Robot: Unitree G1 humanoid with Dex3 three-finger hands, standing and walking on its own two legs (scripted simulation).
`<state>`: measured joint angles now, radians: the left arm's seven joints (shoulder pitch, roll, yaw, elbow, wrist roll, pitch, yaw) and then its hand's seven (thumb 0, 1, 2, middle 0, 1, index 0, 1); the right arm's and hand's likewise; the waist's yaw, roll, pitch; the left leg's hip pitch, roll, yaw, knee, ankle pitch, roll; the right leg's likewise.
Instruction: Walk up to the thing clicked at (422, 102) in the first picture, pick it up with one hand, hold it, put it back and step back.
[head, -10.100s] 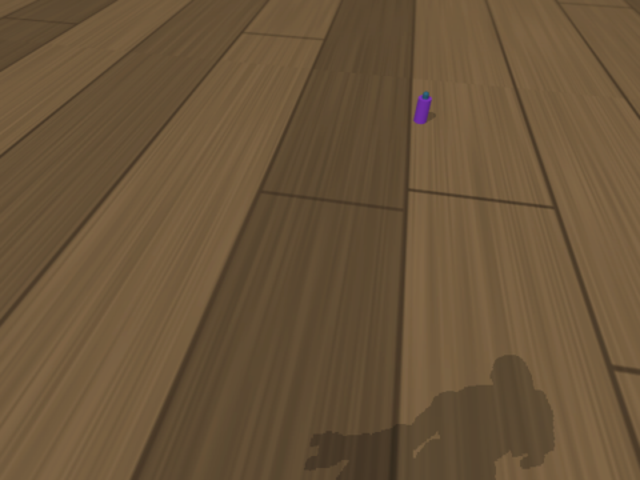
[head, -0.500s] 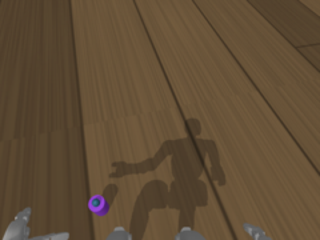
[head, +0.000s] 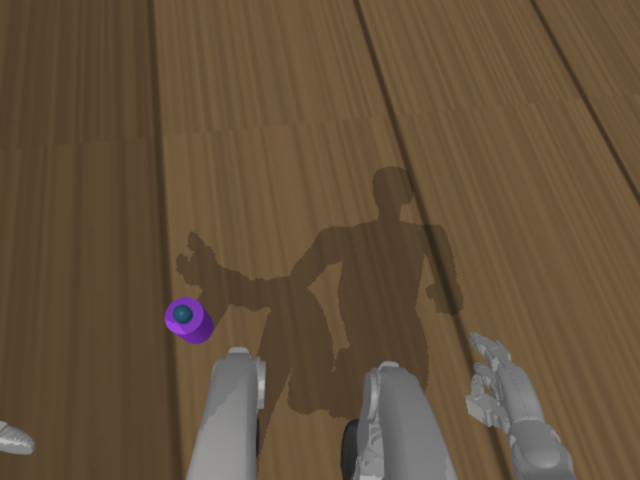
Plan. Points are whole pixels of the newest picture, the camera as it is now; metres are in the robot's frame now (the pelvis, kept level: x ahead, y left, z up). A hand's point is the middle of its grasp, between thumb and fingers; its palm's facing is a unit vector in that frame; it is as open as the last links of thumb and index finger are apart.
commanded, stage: go down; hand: left
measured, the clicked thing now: (189, 320) +0.37 +0.27 -0.46
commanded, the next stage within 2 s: none
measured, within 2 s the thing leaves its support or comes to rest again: neither
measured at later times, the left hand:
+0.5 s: hand out of the picture +0.25 +0.41 -0.12, palm faces +0.28 -0.93 -0.22, open 17.2 cm
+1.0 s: hand out of the picture +0.26 +0.43 -0.14, palm faces +0.29 -0.94 -0.18, open 17.5 cm
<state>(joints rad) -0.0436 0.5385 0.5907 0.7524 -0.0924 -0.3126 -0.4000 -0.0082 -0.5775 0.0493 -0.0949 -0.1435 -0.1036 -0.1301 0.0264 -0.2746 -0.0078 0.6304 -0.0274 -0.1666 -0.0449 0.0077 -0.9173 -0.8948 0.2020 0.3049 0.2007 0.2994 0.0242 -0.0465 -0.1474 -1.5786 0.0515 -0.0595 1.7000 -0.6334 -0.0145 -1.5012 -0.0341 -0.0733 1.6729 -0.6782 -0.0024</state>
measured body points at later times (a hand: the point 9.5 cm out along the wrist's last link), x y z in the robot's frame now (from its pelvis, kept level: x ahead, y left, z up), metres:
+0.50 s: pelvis -0.03 +0.00 -0.09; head +0.16 +0.05 +0.31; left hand +0.23 +0.46 -0.11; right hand +0.15 -0.28 -0.20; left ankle +0.06 +0.13 -0.52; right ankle +0.05 -0.13 -0.52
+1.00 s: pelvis -0.04 +0.00 -0.14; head +0.17 +0.05 +0.26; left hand +0.24 +0.48 -0.13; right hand +0.16 -0.28 -0.24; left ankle +0.06 +0.13 -0.52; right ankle +0.05 -0.13 -0.52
